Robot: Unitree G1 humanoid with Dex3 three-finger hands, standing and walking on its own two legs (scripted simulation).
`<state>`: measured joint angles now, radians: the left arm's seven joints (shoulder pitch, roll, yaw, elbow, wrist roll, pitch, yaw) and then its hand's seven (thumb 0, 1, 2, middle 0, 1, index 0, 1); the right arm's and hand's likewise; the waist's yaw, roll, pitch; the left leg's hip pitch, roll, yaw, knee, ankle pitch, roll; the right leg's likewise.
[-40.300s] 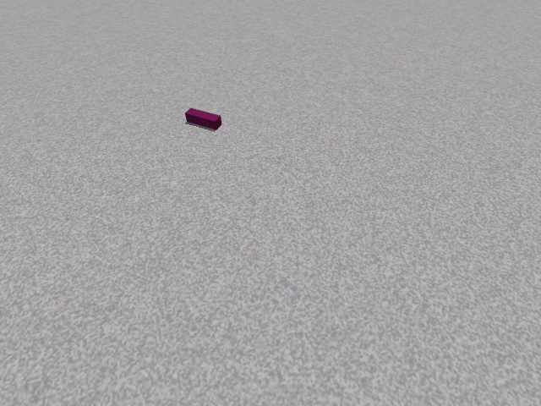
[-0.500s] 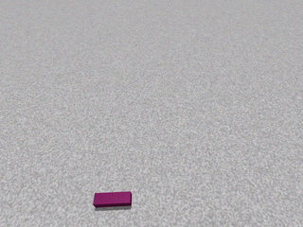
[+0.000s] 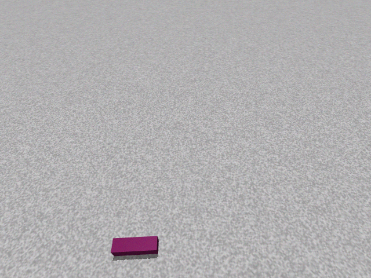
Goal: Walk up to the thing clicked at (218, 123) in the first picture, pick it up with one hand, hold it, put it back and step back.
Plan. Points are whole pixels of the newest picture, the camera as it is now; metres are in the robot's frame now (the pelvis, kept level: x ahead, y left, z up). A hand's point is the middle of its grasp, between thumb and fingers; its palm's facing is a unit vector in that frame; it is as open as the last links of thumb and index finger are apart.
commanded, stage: stand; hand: left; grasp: from above
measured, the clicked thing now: (135, 246) +0.41 +0.29 -0.75
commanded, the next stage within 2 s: step back in 0.28 s
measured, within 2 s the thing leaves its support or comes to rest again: neither
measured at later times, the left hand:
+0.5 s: hand out of the picture +0.07 +0.28 -0.16, palm faces -0.01 -0.92 -0.39, open 7.4 cm
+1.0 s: hand out of the picture -0.01 +0.33 -0.18, palm faces -0.11 -0.92 -0.38, open 7.4 cm
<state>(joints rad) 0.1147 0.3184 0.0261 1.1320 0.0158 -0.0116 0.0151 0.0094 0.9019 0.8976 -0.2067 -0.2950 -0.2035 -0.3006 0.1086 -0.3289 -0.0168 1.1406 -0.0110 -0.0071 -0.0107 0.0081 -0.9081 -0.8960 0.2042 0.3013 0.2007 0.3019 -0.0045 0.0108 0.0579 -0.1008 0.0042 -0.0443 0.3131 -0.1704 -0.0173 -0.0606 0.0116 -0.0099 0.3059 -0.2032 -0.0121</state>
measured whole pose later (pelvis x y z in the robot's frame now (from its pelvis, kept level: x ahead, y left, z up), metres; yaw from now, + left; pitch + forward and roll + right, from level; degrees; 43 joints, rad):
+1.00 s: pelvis -0.14 +0.07 -0.02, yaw -5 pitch -2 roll -1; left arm 0.13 0.39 0.08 0.87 0.02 0.07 0.01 0.01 0.90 0.90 -0.21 -0.29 -0.20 -0.30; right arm 0.11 -0.34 -0.04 0.85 -0.02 0.01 -0.02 0.01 -0.90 -0.90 0.21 0.30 0.20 0.30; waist -0.01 -0.03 0.21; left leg -0.35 0.00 0.07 0.59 -0.20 0.07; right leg -0.32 0.06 0.12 0.93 -0.52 0.01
